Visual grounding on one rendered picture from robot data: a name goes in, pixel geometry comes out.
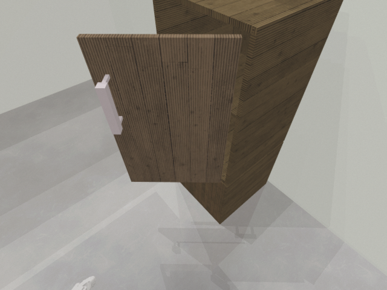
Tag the cupboard door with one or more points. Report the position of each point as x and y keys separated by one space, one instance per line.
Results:
x=175 y=94

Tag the handle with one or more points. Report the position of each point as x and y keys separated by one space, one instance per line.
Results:
x=108 y=106

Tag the robot left hand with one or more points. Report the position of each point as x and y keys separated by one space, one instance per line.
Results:
x=87 y=284

